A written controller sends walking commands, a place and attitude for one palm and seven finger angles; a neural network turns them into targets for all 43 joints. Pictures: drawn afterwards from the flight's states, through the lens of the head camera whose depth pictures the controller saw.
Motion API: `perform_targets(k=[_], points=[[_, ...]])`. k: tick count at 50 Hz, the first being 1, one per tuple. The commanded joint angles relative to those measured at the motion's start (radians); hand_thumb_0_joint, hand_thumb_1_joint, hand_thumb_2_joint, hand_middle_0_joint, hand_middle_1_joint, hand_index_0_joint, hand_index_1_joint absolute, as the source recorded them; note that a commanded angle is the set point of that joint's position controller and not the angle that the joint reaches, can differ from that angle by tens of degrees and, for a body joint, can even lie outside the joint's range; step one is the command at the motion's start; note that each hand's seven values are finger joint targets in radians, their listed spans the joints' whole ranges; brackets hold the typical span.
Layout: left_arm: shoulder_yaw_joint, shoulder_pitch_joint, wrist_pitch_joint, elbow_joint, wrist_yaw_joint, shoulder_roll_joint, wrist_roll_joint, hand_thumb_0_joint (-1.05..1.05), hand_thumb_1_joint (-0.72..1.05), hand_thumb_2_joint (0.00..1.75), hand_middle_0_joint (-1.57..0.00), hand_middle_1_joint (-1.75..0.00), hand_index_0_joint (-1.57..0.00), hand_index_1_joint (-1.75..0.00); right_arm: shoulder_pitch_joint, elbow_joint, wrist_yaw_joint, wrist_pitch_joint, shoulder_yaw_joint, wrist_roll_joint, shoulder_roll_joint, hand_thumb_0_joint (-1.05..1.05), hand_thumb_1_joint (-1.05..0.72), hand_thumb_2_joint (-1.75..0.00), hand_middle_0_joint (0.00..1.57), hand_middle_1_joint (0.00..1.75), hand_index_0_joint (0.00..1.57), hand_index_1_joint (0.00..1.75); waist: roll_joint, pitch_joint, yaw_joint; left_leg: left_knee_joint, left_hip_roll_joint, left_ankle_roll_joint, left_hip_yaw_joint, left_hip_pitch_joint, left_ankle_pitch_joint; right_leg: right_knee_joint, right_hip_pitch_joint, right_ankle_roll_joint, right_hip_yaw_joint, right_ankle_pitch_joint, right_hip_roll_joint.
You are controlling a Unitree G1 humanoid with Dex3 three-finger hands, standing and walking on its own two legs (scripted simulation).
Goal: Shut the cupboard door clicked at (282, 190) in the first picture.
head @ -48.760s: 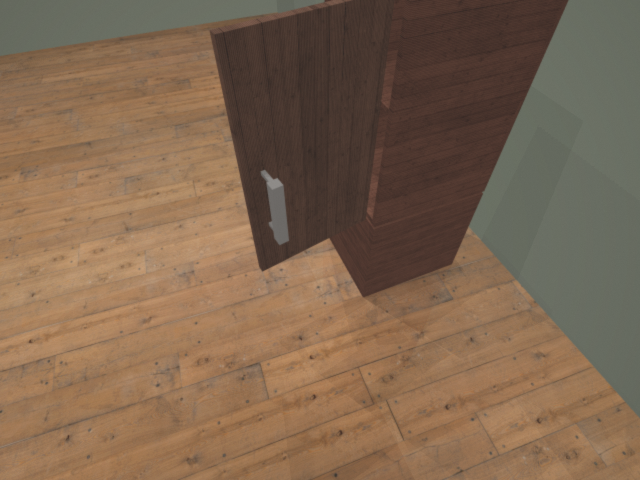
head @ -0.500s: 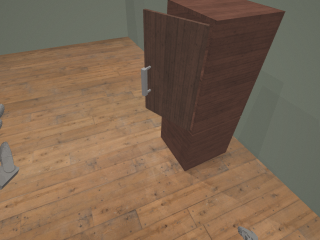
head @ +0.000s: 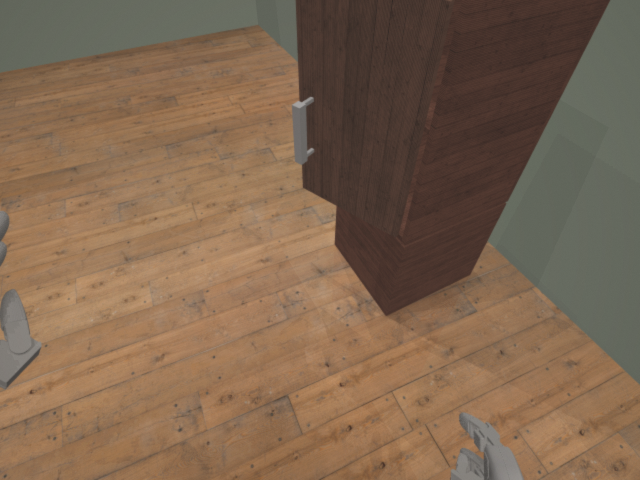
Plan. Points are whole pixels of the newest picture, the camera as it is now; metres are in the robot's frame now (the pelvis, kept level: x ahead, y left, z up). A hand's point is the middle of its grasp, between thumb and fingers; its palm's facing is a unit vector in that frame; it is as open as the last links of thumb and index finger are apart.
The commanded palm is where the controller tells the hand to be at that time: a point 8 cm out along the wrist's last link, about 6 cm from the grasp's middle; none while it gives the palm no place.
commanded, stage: stop stepping back and stand still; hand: left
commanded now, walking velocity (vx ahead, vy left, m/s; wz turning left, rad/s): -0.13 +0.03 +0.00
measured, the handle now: (305, 131) +0.94 +0.07 -0.10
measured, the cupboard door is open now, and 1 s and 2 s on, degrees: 24 24 24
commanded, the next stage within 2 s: let the arm hang, fingers relaxed in 0.90 s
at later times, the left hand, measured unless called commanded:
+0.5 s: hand out of the picture +0.19 +0.30 +0.16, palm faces +0.43 -0.80 -0.43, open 7.4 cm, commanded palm +0.13 +0.33 +0.19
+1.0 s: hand out of the picture +0.18 +0.32 +0.16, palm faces +0.43 -0.80 -0.42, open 7.4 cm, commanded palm none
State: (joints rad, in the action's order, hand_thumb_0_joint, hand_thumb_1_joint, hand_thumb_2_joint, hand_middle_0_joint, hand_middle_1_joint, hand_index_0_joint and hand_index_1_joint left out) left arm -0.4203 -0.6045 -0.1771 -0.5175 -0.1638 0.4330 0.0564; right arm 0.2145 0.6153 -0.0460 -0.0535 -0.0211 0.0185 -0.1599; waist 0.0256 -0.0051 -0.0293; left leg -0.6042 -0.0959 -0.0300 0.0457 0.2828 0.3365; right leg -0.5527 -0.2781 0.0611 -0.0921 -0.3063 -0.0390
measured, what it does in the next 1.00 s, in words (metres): shifts its weight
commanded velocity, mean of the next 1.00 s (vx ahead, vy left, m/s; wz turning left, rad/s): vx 0.00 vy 0.00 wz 0.00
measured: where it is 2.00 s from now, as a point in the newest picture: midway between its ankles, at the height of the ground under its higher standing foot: outside the picture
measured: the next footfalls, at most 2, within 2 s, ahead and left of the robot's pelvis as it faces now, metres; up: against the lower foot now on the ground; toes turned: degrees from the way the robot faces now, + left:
none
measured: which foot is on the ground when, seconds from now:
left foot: down 0.00-1.00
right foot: down 0.00-1.00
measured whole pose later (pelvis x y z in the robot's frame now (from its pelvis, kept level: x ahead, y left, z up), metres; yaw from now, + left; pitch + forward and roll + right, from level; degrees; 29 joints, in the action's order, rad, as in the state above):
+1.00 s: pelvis -0.02 +0.05 +0.01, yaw -1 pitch +0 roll -1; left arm -0.38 -0.54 -0.17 -0.43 -0.17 0.37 0.04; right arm 0.24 0.62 -0.08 -0.05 -0.01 0.02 -0.19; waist 0.00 -0.01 -0.01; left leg -0.50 -0.03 0.03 0.08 0.24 0.27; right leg -0.42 -0.23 -0.02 -0.05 -0.20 0.02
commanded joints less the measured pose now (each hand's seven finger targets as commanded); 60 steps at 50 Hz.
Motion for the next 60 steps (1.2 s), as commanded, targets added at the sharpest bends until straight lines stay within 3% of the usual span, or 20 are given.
perform_targets(k=[1,2,3,5,15,17,21,26,32,33,37,38,49,50,51,52,53,56,58,60], points=[[-0.163,0.030,-0.049,-0.182,-0.035,0.196,-0.002,0.00,0.90,0.90,-0.20,-0.30,-0.20,-0.30,-0.069,-0.147,-0.042,-0.036,0.054,-0.004,-0.140,0.00,-0.90,-0.90,0.20,0.30,0.20,0.30,-0.046,-0.162,0.010,0.090,-0.001,0.029,-0.017,-0.045,-0.375,0.062,0.182,-0.038,0.156,0.644,0.158],[-0.178,0.048,-0.047,-0.189,-0.036,0.219,-0.005,0.00,0.90,0.90,-0.20,-0.30,-0.20,-0.30,-0.079,-0.147,-0.048,-0.034,0.057,-0.002,-0.143,0.00,-0.90,-0.90,0.20,0.30,0.20,0.30,-0.009,-0.164,0.010,0.079,-0.011,0.028,-0.006,-0.063,-0.449,0.051,0.175,-0.049,0.137,0.679,0.151],[-0.153,0.057,-0.048,-0.195,-0.034,0.193,-0.007,0.00,0.90,0.90,-0.20,-0.30,-0.20,-0.30,-0.074,-0.150,-0.049,-0.033,0.055,-0.001,-0.139,0.00,-0.90,-0.90,0.20,0.30,0.20,0.30,0.009,-0.171,0.009,0.086,-0.014,0.027,-0.007,-0.063,-0.487,0.040,0.198,-0.052,0.119,0.680,0.144],[-0.140,0.055,-0.046,-0.176,-0.033,0.180,-0.008,0.00,0.90,0.90,-0.20,-0.30,-0.20,-0.30,-0.075,-0.154,-0.049,-0.031,0.058,0.003,-0.143,0.00,-0.90,-0.90,0.20,0.30,0.20,0.30,0.013,-0.167,0.014,0.095,-0.017,0.029,-0.008,-0.064,-0.482,0.053,0.200,-0.057,0.114,0.630,0.131],[-0.119,0.053,-0.052,-0.149,-0.029,0.150,-0.008,0.00,0.90,0.90,-0.20,-0.30,-0.20,-0.30,-0.081,-0.167,-0.046,-0.033,0.059,0.003,-0.159,0.00,-0.90,-0.90,0.20,0.30,0.20,0.30,0.038,-0.080,0.022,0.191,-0.011,0.041,-0.035,0.032,-0.193,0.135,0.161,-0.057,0.128,0.276,0.104],[-0.135,0.073,-0.057,-0.168,-0.029,0.170,-0.011,0.00,0.90,0.90,-0.20,-0.30,-0.20,-0.30,-0.084,-0.165,-0.047,-0.040,0.060,0.001,-0.162,0.00,-0.90,-0.90,0.20,0.30,0.20,0.30,0.058,-0.084,0.023,0.207,-0.015,0.042,-0.039,0.032,-0.195,0.128,0.166,-0.059,0.114,0.274,0.101],[-0.100,0.090,-0.055,-0.154,-0.025,0.134,-0.010,0.00,0.90,0.90,-0.20,-0.30,-0.20,-0.30,-0.079,-0.168,-0.045,-0.043,0.056,0.001,-0.157,0.00,-0.90,-0.90,0.20,0.30,0.20,0.30,0.055,-0.080,0.024,0.219,-0.012,0.043,-0.033,0.037,-0.171,0.136,0.172,-0.064,0.111,0.268,0.091],[-0.091,0.108,-0.051,-0.129,-0.024,0.125,-0.012,0.00,0.90,0.90,-0.20,-0.30,-0.20,-0.30,-0.076,-0.161,-0.043,-0.049,0.051,-0.001,-0.155,0.00,-0.90,-0.90,0.20,0.30,0.20,0.30,0.041,-0.062,0.027,0.247,-0.013,0.047,-0.041,0.058,-0.107,0.151,0.170,-0.067,0.104,0.220,0.085],[-0.102,0.131,-0.054,-0.153,-0.023,0.142,-0.017,0.00,0.90,0.90,-0.20,-0.30,-0.20,-0.30,-0.081,-0.154,-0.042,-0.056,0.049,-0.005,-0.155,0.00,-0.90,-0.90,0.20,0.30,0.20,0.30,0.073,-0.063,0.029,0.273,-0.013,0.047,-0.049,0.062,-0.069,0.150,0.170,-0.069,0.091,0.191,0.079],[-0.085,0.133,-0.056,-0.157,-0.021,0.121,-0.018,0.00,0.90,0.90,-0.20,-0.30,-0.20,-0.30,-0.078,-0.154,-0.041,-0.057,0.047,-0.004,-0.149,0.00,-0.90,-0.90,0.20,0.30,0.20,0.30,0.065,-0.060,0.027,0.276,-0.013,0.047,-0.050,0.064,-0.072,0.146,0.174,-0.070,0.087,0.196,0.076],[-0.102,0.121,-0.053,-0.126,-0.022,0.133,-0.020,0.00,0.90,0.90,-0.20,-0.30,-0.20,-0.30,-0.077,-0.150,-0.041,-0.059,0.048,-0.005,-0.153,0.00,-0.90,-0.90,0.20,0.30,0.20,0.30,0.062,-0.049,0.030,0.288,-0.012,0.048,-0.048,0.081,-0.029,0.158,0.173,-0.071,0.087,0.171,0.075],[-0.081,0.121,-0.053,-0.116,-0.020,0.109,-0.019,0.00,0.90,0.90,-0.20,-0.30,-0.20,-0.30,-0.074,-0.152,-0.040,-0.058,0.046,-0.003,-0.147,0.00,-0.90,-0.90,0.20,0.30,0.20,0.30,0.049,-0.043,0.028,0.290,-0.011,0.047,-0.049,0.089,-0.023,0.157,0.172,-0.071,0.088,0.168,0.076],[-0.090,0.113,-0.056,-0.138,-0.023,0.118,-0.020,0.00,0.90,0.90,-0.20,-0.30,-0.20,-0.30,-0.076,-0.154,-0.041,-0.056,0.052,-0.003,-0.151,0.00,-0.90,-0.90,0.20,0.30,0.20,0.30,0.055,-0.083,0.029,0.258,-0.001,0.043,-0.044,0.058,-0.127,0.141,0.195,-0.068,0.088,0.256,0.080],[0.337,0.143,0.081,0.633,0.127,-0.032,-0.091,0.00,0.90,0.90,-0.20,-0.30,-0.20,-0.30,-0.151,0.066,0.057,-0.123,0.098,-0.015,-0.351,0.00,-0.90,-0.90,0.20,0.30,0.20,0.30,0.038,0.039,0.003,0.087,-0.002,0.044,-0.046,0.088,-0.346,0.030,0.029,-0.050,0.060,0.402,0.159],[0.306,0.153,0.162,0.654,0.148,-0.045,-0.079,0.00,0.90,0.90,-0.20,-0.30,-0.20,-0.30,-0.056,0.067,0.059,-0.064,0.098,-0.016,-0.300,0.00,-0.90,-0.90,0.20,0.30,0.20,0.30,0.053,-0.048,0.007,0.100,-0.005,0.030,-0.021,-0.013,-0.386,0.071,0.004,-0.034,0.131,0.364,0.156],[0.319,0.184,0.170,0.683,0.155,-0.062,-0.083,0.00,0.90,0.90,-0.20,-0.30,-0.20,-0.30,-0.010,0.083,0.058,-0.047,0.094,-0.027,-0.280,0.00,-0.90,-0.90,0.20,0.30,0.20,0.30,0.001,-0.071,0.006,0.090,-0.010,0.042,-0.029,-0.034,-0.416,0.047,-0.004,-0.029,0.104,0.327,0.135],[0.329,0.217,0.173,0.723,0.157,-0.056,-0.082,0.00,0.90,0.90,-0.20,-0.30,-0.20,-0.30,-0.014,0.076,0.055,-0.028,0.086,-0.028,-0.289,0.00,-0.90,-0.90,0.20,0.30,0.20,0.30,-0.018,-0.075,0.009,0.111,-0.019,0.055,-0.052,-0.017,-0.407,0.035,0.009,-0.031,0.091,0.280,0.125],[0.345,0.290,0.172,0.910,0.159,-0.016,-0.086,0.00,0.90,0.90,-0.20,-0.30,-0.20,-0.30,-0.046,0.100,0.055,0.005,0.074,-0.037,-0.305,0.00,-0.90,-0.90,0.20,0.30,0.20,0.30,-0.175,-0.059,0.021,0.144,-0.016,0.070,-0.089,0.003,-0.325,0.048,0.055,-0.029,0.111,0.246,0.136],[0.363,0.319,0.180,1.045,0.152,-0.020,-0.083,0.00,0.90,0.90,-0.20,-0.30,-0.20,-0.30,-0.037,0.135,0.055,0.027,0.062,-0.041,-0.281,0.00,-0.90,-0.90,0.20,0.30,0.20,0.30,-0.163,-0.055,0.020,0.160,-0.003,0.062,-0.085,-0.021,-0.305,0.055,0.056,-0.022,0.132,0.236,0.150],[0.382,0.338,0.191,1.168,0.146,-0.045,-0.079,0.00,0.90,0.90,-0.20,-0.30,-0.20,-0.30,-0.037,0.179,0.053,0.042,0.046,-0.045,-0.252,0.00,-0.90,-0.90,0.20,0.30,0.20,0.30,-0.076,-0.043,0.025,0.211,-0.008,0.061,-0.094,-0.019,-0.255,0.073,0.075,-0.035,0.132,0.156,0.137]])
